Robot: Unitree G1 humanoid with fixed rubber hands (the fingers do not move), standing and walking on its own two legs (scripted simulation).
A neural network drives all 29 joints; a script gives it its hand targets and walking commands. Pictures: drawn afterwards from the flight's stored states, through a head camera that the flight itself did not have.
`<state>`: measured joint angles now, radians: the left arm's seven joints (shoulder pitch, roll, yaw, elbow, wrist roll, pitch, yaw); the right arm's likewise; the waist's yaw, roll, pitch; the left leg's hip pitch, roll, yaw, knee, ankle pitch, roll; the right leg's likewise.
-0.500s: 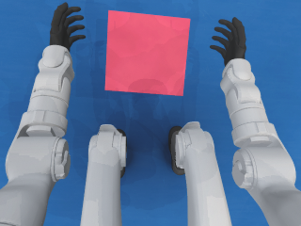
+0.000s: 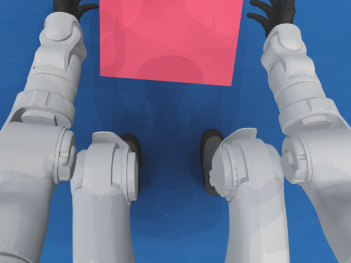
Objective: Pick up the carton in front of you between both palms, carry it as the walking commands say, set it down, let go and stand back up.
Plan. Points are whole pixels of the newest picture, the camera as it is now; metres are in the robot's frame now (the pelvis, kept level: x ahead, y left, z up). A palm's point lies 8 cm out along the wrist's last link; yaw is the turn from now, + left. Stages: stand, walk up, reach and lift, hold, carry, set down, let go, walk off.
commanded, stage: reach and lift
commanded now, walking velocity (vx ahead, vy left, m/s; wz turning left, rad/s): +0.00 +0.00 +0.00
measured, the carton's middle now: (168, 30) +0.50 +0.02 -0.24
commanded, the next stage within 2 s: none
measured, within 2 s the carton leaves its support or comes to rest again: leaves its support in 0.70 s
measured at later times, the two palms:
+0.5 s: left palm (83, 10) +0.52 +0.16 -0.18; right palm (259, 18) +0.51 -0.14 -0.17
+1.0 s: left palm out of the picture +0.49 +0.16 -0.04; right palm (304, 10) +0.49 -0.14 -0.04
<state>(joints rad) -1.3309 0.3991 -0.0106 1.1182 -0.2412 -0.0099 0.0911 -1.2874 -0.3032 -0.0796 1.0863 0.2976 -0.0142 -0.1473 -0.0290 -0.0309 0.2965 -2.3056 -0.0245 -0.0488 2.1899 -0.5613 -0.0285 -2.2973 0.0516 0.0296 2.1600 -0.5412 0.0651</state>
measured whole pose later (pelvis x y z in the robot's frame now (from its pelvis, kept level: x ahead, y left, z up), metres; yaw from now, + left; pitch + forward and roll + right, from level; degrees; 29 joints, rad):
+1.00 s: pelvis +0.00 +0.00 +0.04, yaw +2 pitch +38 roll -1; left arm -1.10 0.15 0.22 0.89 -0.02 0.23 0.11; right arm -1.04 -0.06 -0.35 0.80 0.04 0.21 -0.17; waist -0.02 -0.02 -0.02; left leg -2.18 -0.11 -0.08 2.07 -0.56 -0.07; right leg -2.17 0.11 0.07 2.05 -0.55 0.09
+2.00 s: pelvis +0.08 +0.00 +0.32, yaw +3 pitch +24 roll +0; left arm -0.46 -0.08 0.29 0.66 0.15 0.26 0.06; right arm -0.46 0.11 -0.34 0.64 -0.14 0.26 -0.08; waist -0.01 -0.01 -0.23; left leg -1.06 -0.09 -0.13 1.10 -0.44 -0.03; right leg -1.06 0.09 0.13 1.09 -0.44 0.03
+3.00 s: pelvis +0.09 +0.00 +0.41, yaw +2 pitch -3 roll +0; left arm -0.30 -0.16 0.29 0.38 0.29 0.62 0.00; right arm -0.32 0.17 -0.31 0.39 -0.29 0.61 0.00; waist 0.00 0.00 -0.02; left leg -0.17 -0.04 -0.14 0.44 -0.22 -0.01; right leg -0.17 0.04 0.15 0.45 -0.22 0.02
